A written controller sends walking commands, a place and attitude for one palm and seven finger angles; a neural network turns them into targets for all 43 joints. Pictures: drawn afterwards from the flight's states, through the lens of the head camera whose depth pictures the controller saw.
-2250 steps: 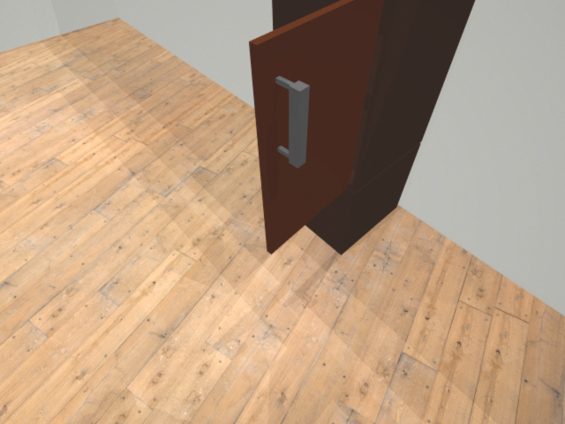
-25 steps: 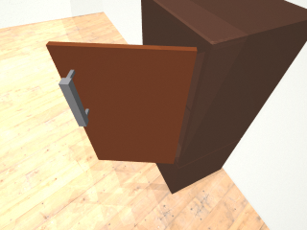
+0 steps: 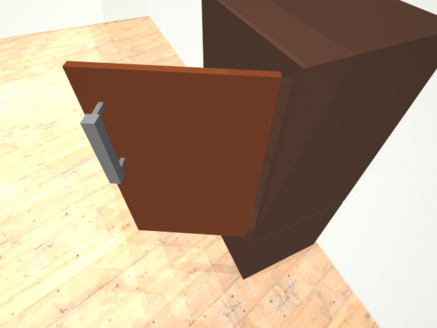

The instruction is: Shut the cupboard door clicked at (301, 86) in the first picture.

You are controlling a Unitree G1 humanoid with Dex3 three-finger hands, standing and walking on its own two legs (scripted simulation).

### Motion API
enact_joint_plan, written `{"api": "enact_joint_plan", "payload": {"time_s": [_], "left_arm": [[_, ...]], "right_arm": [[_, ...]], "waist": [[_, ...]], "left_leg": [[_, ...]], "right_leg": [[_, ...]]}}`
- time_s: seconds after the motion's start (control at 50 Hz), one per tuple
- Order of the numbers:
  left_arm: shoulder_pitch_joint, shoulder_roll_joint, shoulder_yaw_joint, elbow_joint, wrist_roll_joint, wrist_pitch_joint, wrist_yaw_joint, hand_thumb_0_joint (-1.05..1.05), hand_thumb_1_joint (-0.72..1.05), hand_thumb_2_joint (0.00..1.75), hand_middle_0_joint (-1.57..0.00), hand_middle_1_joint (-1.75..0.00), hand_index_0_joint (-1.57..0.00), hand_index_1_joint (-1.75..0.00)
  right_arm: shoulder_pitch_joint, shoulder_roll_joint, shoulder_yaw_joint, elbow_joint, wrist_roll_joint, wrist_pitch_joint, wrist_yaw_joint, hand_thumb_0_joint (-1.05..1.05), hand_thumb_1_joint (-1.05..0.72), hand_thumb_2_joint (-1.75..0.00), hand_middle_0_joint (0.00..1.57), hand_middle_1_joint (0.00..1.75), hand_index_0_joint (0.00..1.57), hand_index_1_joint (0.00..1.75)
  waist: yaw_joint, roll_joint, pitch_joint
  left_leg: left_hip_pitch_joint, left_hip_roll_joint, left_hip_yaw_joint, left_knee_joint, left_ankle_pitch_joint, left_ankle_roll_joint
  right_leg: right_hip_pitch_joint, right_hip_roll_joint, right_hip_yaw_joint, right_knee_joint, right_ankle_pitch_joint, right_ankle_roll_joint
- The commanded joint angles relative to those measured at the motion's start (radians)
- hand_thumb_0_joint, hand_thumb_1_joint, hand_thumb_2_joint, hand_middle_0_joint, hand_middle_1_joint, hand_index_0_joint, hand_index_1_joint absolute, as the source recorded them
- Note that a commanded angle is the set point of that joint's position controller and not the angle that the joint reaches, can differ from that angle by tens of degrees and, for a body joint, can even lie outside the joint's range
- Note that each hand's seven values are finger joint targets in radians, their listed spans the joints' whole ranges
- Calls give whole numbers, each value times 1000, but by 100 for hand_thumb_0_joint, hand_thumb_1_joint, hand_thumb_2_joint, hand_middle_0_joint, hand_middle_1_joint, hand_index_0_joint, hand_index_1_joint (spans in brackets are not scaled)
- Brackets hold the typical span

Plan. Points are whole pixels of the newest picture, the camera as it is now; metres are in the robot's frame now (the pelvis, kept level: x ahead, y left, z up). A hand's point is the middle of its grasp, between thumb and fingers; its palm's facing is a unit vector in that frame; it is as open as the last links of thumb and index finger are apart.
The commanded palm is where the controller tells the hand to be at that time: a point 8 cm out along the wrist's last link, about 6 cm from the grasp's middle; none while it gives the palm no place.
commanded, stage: look again from close up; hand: left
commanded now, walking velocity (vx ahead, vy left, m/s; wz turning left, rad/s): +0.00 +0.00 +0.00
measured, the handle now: (108, 145) +0.42 +0.26 +0.09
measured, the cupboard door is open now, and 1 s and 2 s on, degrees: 61 61 61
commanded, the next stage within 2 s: raise the hand and make a fist in 0.44 s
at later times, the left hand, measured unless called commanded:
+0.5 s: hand out of the picture +0.00 +0.17 -0.18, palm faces +0.03 -0.98 -0.20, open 7.4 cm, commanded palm none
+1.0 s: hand out of the picture +0.09 +0.18 -0.06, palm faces +0.10 -0.99 -0.02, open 6.0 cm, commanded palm +0.10 +0.22 -0.02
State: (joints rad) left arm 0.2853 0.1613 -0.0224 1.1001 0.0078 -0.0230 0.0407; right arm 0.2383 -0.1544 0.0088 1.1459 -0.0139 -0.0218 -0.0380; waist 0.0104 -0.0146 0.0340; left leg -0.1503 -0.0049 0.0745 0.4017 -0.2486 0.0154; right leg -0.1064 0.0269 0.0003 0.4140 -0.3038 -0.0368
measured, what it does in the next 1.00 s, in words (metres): lowers itself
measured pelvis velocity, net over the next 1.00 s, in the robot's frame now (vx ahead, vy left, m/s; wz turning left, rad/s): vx -0.07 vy -0.02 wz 0.04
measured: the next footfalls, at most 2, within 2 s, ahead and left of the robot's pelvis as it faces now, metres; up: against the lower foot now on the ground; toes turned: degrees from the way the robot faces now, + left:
none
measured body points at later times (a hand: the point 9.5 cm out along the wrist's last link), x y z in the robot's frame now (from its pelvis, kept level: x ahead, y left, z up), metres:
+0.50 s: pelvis +0.00 +0.00 +0.00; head +0.02 +0.00 +0.45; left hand +0.00 +0.22 -0.16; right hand +0.01 -0.23 -0.16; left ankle -0.02 +0.11 -0.74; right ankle -0.05 -0.09 -0.74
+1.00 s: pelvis -0.07 -0.02 -0.07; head -0.04 -0.02 +0.37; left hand +0.08 +0.23 -0.05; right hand +0.16 -0.27 -0.11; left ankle -0.02 +0.11 -0.74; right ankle -0.05 -0.09 -0.74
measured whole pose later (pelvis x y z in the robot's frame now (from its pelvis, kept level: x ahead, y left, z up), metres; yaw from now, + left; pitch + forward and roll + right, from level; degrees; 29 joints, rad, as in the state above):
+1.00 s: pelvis -0.07 -0.02 -0.07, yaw +2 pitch +9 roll +1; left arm 0.51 0.20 0.16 0.14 -0.26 -0.48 -0.30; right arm 0.17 -0.27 -0.07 0.52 0.02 -0.25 -0.02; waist 0.03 -0.03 -0.11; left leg -0.77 -0.01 -0.02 1.03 -0.43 -0.02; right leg -0.71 0.03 -0.08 1.06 -0.52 -0.07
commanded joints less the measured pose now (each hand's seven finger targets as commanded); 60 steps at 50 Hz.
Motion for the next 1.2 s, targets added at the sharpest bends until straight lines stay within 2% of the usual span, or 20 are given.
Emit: {"api": "enact_joint_plan", "payload": {"time_s": [0.0, 0.5, 0.52, 0.54, 0.56, 0.58, 0.6, 0.62, 0.64, 0.66, 0.68, 0.74, 0.76, 0.8, 0.86, 0.9, 0.98, 1.06, 1.14, 1.18], "left_arm": [[80, 100, 23, -24, 2, -7, 4, 0, 90, 90, -20, -30, -20, -30], [82, 102, 28, -23, 3, -8, 4, 0, 90, 90, -20, -30, -20, -30], [152, 108, 32, 6, 22, -37, 43, 0, 90, 90, -20, -30, -20, -30], [-715, 649, 397, -1600, -133, -313, 46, 0, 90, 90, -20, -30, -20, -30], [-54, 182, 31, -1275, -149, -233, 59, 0, 90, 90, -22, -32, -22, -32], [-42, 168, 72, -1290, -176, -187, 103, 0, 90, 90, -24, -34, -24, -34], [196, -104, -80, -1027, -163, -66, 82, 0, 90, 90, -25, -36, -25, -36], [14, -43, -54, -1214, -180, -92, 74, 0, 90, 90, -27, -38, -27, -38], [12, 11, 6, -1181, -166, -127, 56, 0, 90, 90, -29, -40, -29, -40], [10, 31, 33, -1099, -160, -172, 33, 0, 90, 90, -31, -42, -31, -42], [154, 38, 88, -979, -167, -217, -3, 0, 90, 90, -33, -44, -33, -44], [437, -13, 158, -832, -239, -411, -195, 0, 90, 90, -38, -50, -38, -50], [450, -6, 165, -845, -263, -479, -273, 0, 90, 90, -40, -52, -40, -52], [416, 80, 230, -861, -290, -566, -409, 0, 90, 90, -44, -56, -44, -56], [264, 237, 357, -1071, -300, -549, -422, 0, 90, 90, -49, -62, -49, -62], [117, 239, 344, -1252, -314, -542, -365, 0, 90, 90, -53, -66, -53, -66], [-197, 197, 229, -1569, -311, -660, -277, 0, 90, 90, -60, -74, -60, -74], [-128, 122, 54, -1448, -314, -639, -349, 0, 90, 90, -68, -82, -68, -82], [-5, 210, 122, -1210, -291, -373, -412, 0, 90, 90, -75, -90, -75, -90], [72, 281, 246, -1192, -294, -236, -390, 0, 90, 90, -79, -94, -79, -94]], "right_arm": [[55, -104, -12, -29, 5, -14, -2, 0, -90, -90, 20, 30, 20, 30], [54, -103, -14, -20, 5, -15, -5, 0, -90, -90, 20, 30, 20, 30], [-25, -118, -19, -96, 13, -20, 7, 0, -90, -90, 20, 30, 20, 30], [123, -333, -51, -374, 36, -211, -88, 0, -90, -90, 20, 30, 20, 30], [42, -213, 13, -355, 84, -297, -109, 0, -90, -90, 20, 30, 20, 30], [13, -203, -4, -324, 47, -325, -89, 0, -90, -90, 20, 30, 20, 30], [21, -162, -17, -304, 57, -327, -42, 0, -90, -90, 20, 30, 20, 30], [43, -211, -51, -378, 59, -332, -21, 0, -90, -90, 20, 30, 20, 30], [8, -218, -66, -424, 48, -336, -17, 0, -90, -90, 20, 30, 20, 30], [-14, -223, -65, -449, 35, -340, -11, 0, -90, -90, 20, 30, 20, 30], [-24, -216, -76, -480, 37, -340, -3, 0, -90, -90, 20, 30, 20, 30], [-63, -205, -90, -544, 19, -317, 25, 0, -90, -90, 20, 30, 20, 30], [-75, -203, -97, -569, 17, -311, 35, 0, -90, -90, 20, 30, 20, 30], [-90, -211, -102, -630, 28, -297, 57, 0, -90, -90, 20, 30, 20, 30], [-150, -200, -97, -742, 39, -265, 41, 0, -90, -90, 20, 30, 20, 30], [-141, -190, -88, -788, 38, -257, 29, 0, -90, -90, 20, 30, 20, 30], [-99, -180, -73, -766, 35, -291, -2, 0, -90, -90, 20, 30, 20, 30], [-57, -220, -55, -722, 51, -332, -40, 0, -90, -90, 20, 30, 20, 30], [-38, -236, -48, -745, 76, -304, -62, 0, -90, -90, 20, 30, 20, 30], [-66, -222, -48, -782, 82, -277, -61, 0, -90, -90, 20, 30, 20, 30]], "waist": [[-4, 4, 19], [1, 2, 23], [19, -5, 37], [-156, 101, -394], [-72, 490, -475], [-22, 381, -446], [-63, 252, -273], [-66, 142, -197], [-76, 69, -95], [-86, -100, 4], [-52, -200, 50], [35, -446, -89], [49, -441, -142], [68, -244, -206], [97, 48, -285], [61, 137, -308], [-63, 103, -317], [-114, 56, -206], [-60, -38, -165], [27, -7, -223]], "left_leg": [[39, 111, -94, -47, 228, 18], [44, 111, -99, -53, 250, 19], [-42, 109, -50, 204, 339, -9], [341, 64, -67, 157, 520, 32], [450, 61, -103, 123, 690, 22], [354, 89, -120, 54, 793, -19], [219, 95, -124, 33, 702, -2], [93, 85, -134, 96, 533, -4], [-22, 58, -135, 144, 392, -4], [-146, 28, -132, 180, 225, -1], [-233, 10, -123, 210, 165, 1], [-452, -26, -94, 359, 115, -23], [-504, -37, -82, 399, 88, -31], [-553, -54, -63, 454, 54, -41], [-582, -66, -24, 510, -46, -18], [-567, -51, -38, 529, -101, -3], [-528, -13, -90, 605, -187, 23], [-547, 5, -118, 599, -238, 32], [-606, 3, -115, 530, -253, 32], [-571, -9, -110, 476, -215, 29]], "right_leg": [[-64, -130, 97, -61, 314, -7], [-53, -135, 90, -67, 331, -8], [-83, -192, 138, -50, 797, 53], [-119, -83, -4, 205, 709, 37], [-180, -11, -53, 348, 331, 28], [-212, -9, -65, 241, 68, 15], [-272, -25, -58, 210, 43, 28], [-261, -37, -66, 172, 126, 24], [-300, -40, -78, 132, 172, 21], [-358, -43, -79, 120, 177, 26], [-375, -51, -64, 120, 176, 28], [-369, -72, -20, 314, 446, 68], [-358, -82, 11, 359, 476, 75], [-346, -107, 73, 410, 438, 57], [-395, -108, 153, 381, 59, 40], [-460, -91, 164, 359, -139, 32], [-626, -54, 168, 334, -344, 28], [-675, -29, 126, 326, -388, 20], [-594, -48, 142, 254, -454, 38], [-488, -57, 132, 255, -417, 33]]}}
